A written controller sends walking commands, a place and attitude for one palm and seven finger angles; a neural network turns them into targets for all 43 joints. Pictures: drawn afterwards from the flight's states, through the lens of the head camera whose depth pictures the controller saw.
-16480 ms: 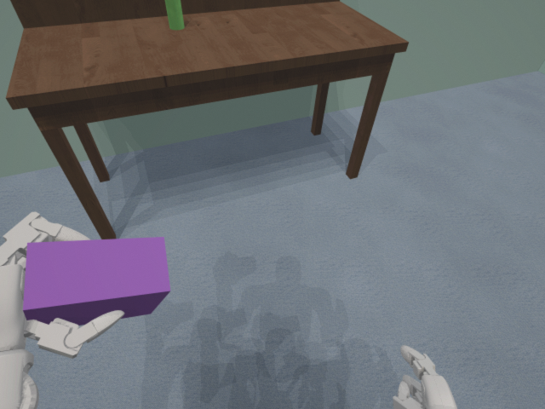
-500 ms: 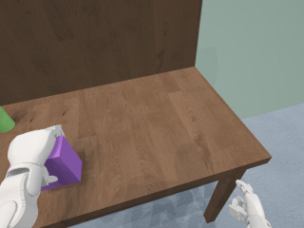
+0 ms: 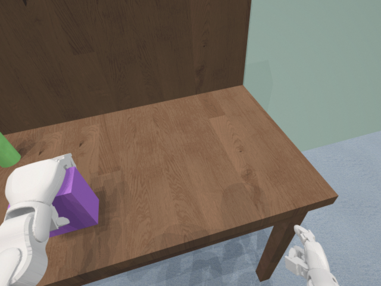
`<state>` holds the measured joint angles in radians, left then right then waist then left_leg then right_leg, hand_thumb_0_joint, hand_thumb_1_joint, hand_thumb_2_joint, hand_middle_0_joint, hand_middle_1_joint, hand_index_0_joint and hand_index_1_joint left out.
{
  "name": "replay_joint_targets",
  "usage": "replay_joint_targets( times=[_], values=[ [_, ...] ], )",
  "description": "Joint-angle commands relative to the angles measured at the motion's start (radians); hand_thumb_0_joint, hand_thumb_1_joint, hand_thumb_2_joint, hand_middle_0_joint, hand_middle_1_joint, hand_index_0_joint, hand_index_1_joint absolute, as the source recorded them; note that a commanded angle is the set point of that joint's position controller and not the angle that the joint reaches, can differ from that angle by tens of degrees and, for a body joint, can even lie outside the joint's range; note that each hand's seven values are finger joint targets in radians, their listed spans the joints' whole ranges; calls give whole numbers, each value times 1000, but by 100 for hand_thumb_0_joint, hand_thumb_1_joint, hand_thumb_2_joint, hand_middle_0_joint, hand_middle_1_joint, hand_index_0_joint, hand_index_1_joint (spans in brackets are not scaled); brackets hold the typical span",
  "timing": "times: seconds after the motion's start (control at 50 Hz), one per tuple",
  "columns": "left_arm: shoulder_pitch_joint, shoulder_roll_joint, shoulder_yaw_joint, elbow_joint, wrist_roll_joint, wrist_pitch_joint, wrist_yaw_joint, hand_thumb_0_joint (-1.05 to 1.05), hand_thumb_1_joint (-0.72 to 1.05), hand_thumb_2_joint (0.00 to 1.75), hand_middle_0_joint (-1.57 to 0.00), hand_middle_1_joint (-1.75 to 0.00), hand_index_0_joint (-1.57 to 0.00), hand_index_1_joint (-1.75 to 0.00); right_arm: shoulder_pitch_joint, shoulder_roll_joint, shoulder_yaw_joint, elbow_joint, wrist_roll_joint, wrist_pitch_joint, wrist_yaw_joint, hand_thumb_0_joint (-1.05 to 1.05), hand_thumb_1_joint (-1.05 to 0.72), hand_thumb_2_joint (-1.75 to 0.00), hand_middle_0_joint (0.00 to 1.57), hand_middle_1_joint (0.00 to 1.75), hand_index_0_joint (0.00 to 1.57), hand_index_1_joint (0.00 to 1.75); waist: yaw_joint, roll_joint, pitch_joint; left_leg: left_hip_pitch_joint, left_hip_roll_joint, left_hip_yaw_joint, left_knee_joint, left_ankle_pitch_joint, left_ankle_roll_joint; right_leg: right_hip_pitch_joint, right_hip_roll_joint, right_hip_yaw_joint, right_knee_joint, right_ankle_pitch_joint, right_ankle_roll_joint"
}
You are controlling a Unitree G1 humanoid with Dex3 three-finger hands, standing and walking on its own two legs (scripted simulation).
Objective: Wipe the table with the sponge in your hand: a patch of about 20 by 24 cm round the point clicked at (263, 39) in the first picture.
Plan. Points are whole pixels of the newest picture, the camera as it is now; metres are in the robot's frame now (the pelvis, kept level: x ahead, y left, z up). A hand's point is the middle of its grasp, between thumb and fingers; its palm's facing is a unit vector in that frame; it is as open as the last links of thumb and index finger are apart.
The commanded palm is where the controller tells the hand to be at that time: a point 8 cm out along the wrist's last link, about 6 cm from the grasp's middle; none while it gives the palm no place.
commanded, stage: move the sponge above the wiping area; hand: left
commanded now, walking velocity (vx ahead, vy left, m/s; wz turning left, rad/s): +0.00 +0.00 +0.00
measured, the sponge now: (65, 208) +0.21 +0.32 +0.06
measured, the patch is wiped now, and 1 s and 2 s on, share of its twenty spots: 0.00 0.00 0.00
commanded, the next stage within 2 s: none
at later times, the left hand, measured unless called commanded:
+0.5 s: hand (48, 189) +0.22 +0.32 +0.12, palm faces +0.10 -0.04 -0.99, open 10.5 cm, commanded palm +0.17 +0.30 +0.17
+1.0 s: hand (41, 196) +0.20 +0.34 +0.12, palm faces +0.08 -0.08 -0.99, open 10.5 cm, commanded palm +0.17 +0.31 +0.17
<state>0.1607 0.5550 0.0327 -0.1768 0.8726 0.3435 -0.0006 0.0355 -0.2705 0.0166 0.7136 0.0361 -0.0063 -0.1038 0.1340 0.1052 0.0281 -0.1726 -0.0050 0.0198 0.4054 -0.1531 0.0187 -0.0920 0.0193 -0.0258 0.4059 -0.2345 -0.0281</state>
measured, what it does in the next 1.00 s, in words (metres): stands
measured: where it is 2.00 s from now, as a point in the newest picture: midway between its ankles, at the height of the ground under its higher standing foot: outside the picture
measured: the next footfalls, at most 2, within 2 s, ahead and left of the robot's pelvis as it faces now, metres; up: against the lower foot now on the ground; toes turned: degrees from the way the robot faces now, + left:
none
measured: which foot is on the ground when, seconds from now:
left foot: down 0.00-1.00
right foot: down 0.00-1.00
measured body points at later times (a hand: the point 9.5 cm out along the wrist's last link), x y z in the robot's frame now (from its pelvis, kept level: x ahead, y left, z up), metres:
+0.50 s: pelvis +0.01 +0.00 +0.00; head -0.01 -0.04 +0.45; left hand +0.21 +0.32 +0.18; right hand +0.24 -0.22 -0.08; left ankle +0.05 +0.11 -0.74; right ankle +0.00 -0.10 -0.74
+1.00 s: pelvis +0.00 +0.00 +0.00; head -0.02 -0.04 +0.45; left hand +0.20 +0.33 +0.17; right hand +0.24 -0.21 -0.09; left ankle +0.05 +0.11 -0.74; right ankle +0.00 -0.10 -0.74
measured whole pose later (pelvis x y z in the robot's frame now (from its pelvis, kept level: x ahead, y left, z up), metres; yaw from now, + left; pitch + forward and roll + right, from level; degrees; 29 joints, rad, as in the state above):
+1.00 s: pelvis +0.00 +0.00 +0.00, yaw +0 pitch -4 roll +0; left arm 0.17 0.56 0.08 -0.17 0.83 0.44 -0.02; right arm 0.03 -0.28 0.02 0.71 0.05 0.01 -0.09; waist 0.12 0.12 0.01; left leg -0.18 -0.01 0.01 0.41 -0.15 0.02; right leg -0.10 0.02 -0.03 0.41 -0.23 -0.02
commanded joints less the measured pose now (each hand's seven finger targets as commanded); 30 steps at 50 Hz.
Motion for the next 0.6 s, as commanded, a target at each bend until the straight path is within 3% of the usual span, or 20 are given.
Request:
replay_joint_targets(
  times=[0.0, 0.02, 0.08, 0.1, 0.12, 0.18, 0.2, 0.22, 0.24, 0.26, 0.3, 0.32, 0.34, 0.4, 0.42, 0.46, 0.5, 0.52, 0.58],
  values=[
    [-198, 264, 185, -147, 2, 36, 10, 0, 10, 130, -120, -160, -120, -160, -271, -96, -9, -185, 8, -56, 8, 0, -90, -90, 20, 30, 20, 30, 14, -11, -129, 85, -23, -111, -44, 34, 6, -78, -12, 149, -101, 24, -53],
    [-171, 213, 138, -141, -2, 37, -6, 0, 10, 130, -120, -160, -120, -160, -256, -89, -9, -190, 9, -56, 10, 0, -90, -90, 20, 30, 20, 30, 3, -23, -141, 76, -23, -104, -37, 36, 12, -73, -15, 120, -93, 27, -43],
    [-178, 195, 95, -162, -3, 24, -44, 0, 10, 130, -120, -160, -120, -160, -239, -90, -8, -202, 9, -59, 9, 0, -90, -90, 20, 30, 20, 30, -7, -44, -145, 86, -22, -107, -26, 45, 19, -88, -23, 120, -93, 47, -34],
    [-189, 236, 134, -190, -4, 9, -44, 0, 10, 130, -120, -160, -120, -160, -256, -88, -7, -201, 10, -68, 6, 0, -90, -90, 20, 30, 20, 30, -8, -33, -142, 94, -20, -109, -28, 17, 19, -95, -11, 137, -98, 18, -41],
    [-191, 208, 104, -199, 7, -7, -49, 0, 10, 130, -120, -160, -120, -160, -240, -83, -4, -211, 4, -72, 5, 0, -90, -90, 20, 30, 20, 30, -5, -42, -167, 94, -26, -108, -17, 30, 24, -89, -17, 119, -90, 26, -39],
    [-216, 257, 149, -247, 32, -61, -29, 0, 10, 130, -120, -160, -120, -160, -208, -84, -10, -208, -9, -80, 2, 0, -90, -90, 20, 30, 20, 30, 1, -40, -187, 121, -22, -119, -13, 66, 23, -90, -18, 121, -89, 48, -40],
    [-246, 340, 225, -280, 39, -76, -7, 0, 10, 130, -120, -160, -120, -160, -225, -88, -11, -203, -8, -89, -4, 0, -90, -90, 20, 30, 20, 30, 9, -14, -192, 131, -20, -123, -16, 46, 23, -87, -5, 152, -92, 25, -51],
    [-245, 277, 182, -306, 49, -90, 9, 0, 10, 130, -120, -160, -120, -160, -211, -72, -9, -212, -14, -93, -5, 0, -90, -90, 20, 30, 20, 30, 8, 18, -222, 139, -23, -115, -8, 82, 24, -72, -11, 123, -83, 51, -51],
    [-209, 309, 223, -265, 58, -94, 28, 0, 10, 130, -120, -160, -120, -160, -187, -77, -15, -198, -19, -91, -5, 0, -90, -90, 20, 30, 20, 30, 16, -1, -200, 138, -22, -122, -7, 104, 19, -84, -9, 130, -89, 58, -55],
    [-222, 285, 208, -269, 57, -95, 41, 0, 10, 130, -120, -160, -120, -160, -193, -80, -15, -197, -20, -87, -1, 0, -90, -90, 20, 30, 20, 30, 13, 29, -201, 145, -21, -124, -10, 121, 15, -85, -12, 126, -91, 77, -55],
    [-239, 328, 265, -261, 44, -75, 71, 0, 10, 130, -120, -160, -120, -160, -215, -86, -20, -189, -12, -85, 4, 0, -90, -90, 20, 30, 20, 30, 26, 52, -170, 136, -15, -122, -20, 102, 10, -79, -3, 160, -96, 68, -70],
    [-206, 284, 243, -241, 36, -61, 80, 0, 10, 130, -120, -160, -120, -160, -203, -78, -21, -191, -13, -81, 9, 0, -90, -90, 20, 30, 20, 30, 28, 37, -205, 131, -15, -115, -15, 130, 9, -54, -11, 133, -83, 92, -64],
    [-170, 287, 251, -221, 27, -43, 83, 0, 10, 130, -120, -160, -120, -160, -201, -85, -26, -190, -12, -75, 13, 0, -90, -90, 20, 30, 20, 30, 31, 6, -186, 123, -14, -111, -9, 147, 6, -56, -15, 141, -84, 118, -62],
    [-121, 286, 259, -198, -14, 25, 65, 0, 10, 130, -120, -160, -120, -160, -251, -98, -21, -192, 2, -58, 25, 0, -90, -90, 20, 30, 20, 30, 38, 3, -156, 93, -17, -107, -20, 131, 0, -45, -15, 151, -80, 126, -59],
    [-73, 229, 209, -188, -21, 42, 49, 0, 10, 130, -120, -160, -120, -160, -241, -93, -20, -198, 4, -54, 31, 0, -90, -90, 20, 30, 20, 30, 26, -5, -163, 77, -15, -97, -17, 130, 4, -38, -21, 124, -72, 132, -47],
    [-23, 199, 158, -212, -33, 73, 4, 0, 10, 130, -120, -160, -120, -160, -250, -96, -13, -211, 9, -45, 38, 0, -90, -90, 20, 30, 20, 30, 22, -28, -154, 70, -18, -104, -18, 142, 8, -42, -27, 114, -68, 163, -37],
    [-11, 193, 145, -259, -46, 77, -27, 0, 10, 130, -120, -160, -120, -160, -280, -91, -10, -226, 17, -51, 35, 0, -90, -90, 20, 30, 20, 30, 11, -24, -135, 71, -16, -105, -16, 105, 13, -62, -17, 128, -71, 129, -40],
    [-12, 167, 102, -260, -34, 73, -46, 0, 10, 130, -120, -160, -120, -160, -257, -89, -5, -230, 13, -50, 34, 0, -90, -90, 20, 30, 20, 30, 3, -40, -138, 68, -18, -107, -12, 100, 19, -71, -19, 106, -70, 118, -35],
    [-57, 229, 126, -321, 3, 16, -56, 0, 10, 130, -120, -160, -120, -160, -217, -91, -10, -231, 2, -60, 25, 0, -90, -90, 20, 30, 20, 30, -2, -56, -162, 96, -17, -120, -7, 93, 27, -86, -20, 110, -76, 91, -30]
  ],
)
